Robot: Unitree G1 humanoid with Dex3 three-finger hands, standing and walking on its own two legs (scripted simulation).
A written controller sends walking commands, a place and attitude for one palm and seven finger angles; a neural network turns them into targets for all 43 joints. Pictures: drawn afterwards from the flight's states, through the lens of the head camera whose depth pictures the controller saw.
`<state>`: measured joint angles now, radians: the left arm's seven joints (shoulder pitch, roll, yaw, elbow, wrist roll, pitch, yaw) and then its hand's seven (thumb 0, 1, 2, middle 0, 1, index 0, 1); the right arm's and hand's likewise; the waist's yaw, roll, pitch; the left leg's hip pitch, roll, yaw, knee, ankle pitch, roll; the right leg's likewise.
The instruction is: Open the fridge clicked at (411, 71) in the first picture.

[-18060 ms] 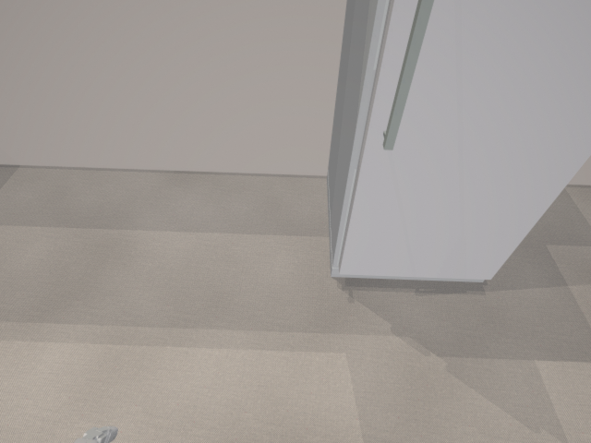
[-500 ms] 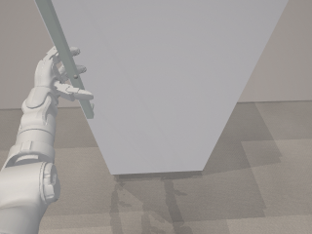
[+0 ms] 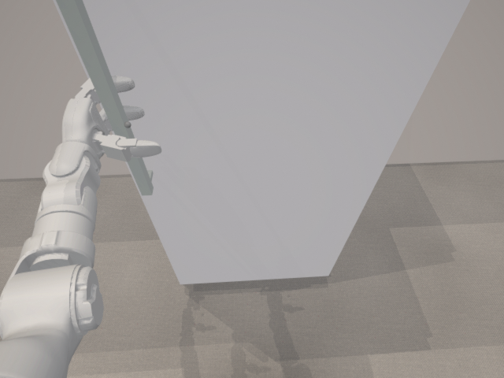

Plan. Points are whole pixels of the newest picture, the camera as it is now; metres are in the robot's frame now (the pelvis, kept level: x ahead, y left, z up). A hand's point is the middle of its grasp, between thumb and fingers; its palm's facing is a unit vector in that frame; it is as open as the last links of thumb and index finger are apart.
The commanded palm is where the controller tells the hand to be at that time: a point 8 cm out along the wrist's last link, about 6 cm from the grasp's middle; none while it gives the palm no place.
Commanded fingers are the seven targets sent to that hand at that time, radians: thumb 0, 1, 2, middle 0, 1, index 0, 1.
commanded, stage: grip the handle and tug to test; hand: left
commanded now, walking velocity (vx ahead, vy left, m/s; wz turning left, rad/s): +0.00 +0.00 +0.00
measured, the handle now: (108, 79) +0.51 +0.22 +0.21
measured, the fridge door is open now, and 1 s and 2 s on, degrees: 0 0 11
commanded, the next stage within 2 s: pull the door a little, standing still in 1.22 s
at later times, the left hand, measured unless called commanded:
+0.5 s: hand (128, 123) +0.46 +0.19 +0.17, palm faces +0.07 -1.00 +0.00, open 5.5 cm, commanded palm +0.44 +0.24 +0.16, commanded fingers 0.00 0.90 0.90 -0.45 -1.40 -0.45 -1.40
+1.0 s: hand (128, 123) +0.46 +0.19 +0.17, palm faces +0.06 -1.00 +0.01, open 5.3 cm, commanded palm +0.42 +0.25 +0.16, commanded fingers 0.00 0.90 0.90 -0.45 -1.40 -0.45 -1.40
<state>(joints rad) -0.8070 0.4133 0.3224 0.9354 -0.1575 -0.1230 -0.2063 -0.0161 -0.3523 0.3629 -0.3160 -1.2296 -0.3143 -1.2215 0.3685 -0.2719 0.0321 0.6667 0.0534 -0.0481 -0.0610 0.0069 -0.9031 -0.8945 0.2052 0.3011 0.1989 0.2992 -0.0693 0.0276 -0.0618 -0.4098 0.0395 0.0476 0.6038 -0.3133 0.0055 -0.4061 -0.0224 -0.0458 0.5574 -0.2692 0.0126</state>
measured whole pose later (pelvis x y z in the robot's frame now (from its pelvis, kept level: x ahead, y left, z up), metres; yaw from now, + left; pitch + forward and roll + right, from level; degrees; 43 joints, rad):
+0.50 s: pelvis +0.00 -0.01 +0.00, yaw +1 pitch +7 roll -1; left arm -0.83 0.41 0.30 0.94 -0.16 -0.10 -0.19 0.00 0.71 0.82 -0.42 -1.38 -0.42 -1.37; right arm 0.34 -0.27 0.03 0.66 0.05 -0.04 -0.07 0.01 -0.90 -0.89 0.20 0.30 0.20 0.30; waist -0.06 0.03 -0.06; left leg -0.41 0.04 0.03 0.60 -0.32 0.00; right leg -0.40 -0.02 -0.07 0.56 -0.28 0.01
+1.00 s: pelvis +0.00 -0.01 +0.00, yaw +0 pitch +7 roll -1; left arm -0.81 0.44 0.34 0.95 -0.16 -0.11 -0.21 0.01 0.75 0.83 -0.42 -1.40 -0.42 -1.40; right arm 0.36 -0.28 0.03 0.65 0.05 -0.03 -0.06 0.01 -0.90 -0.89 0.20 0.30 0.20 0.30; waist -0.08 0.03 -0.06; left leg -0.41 0.05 0.04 0.60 -0.31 0.00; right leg -0.41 -0.01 -0.05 0.56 -0.27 0.01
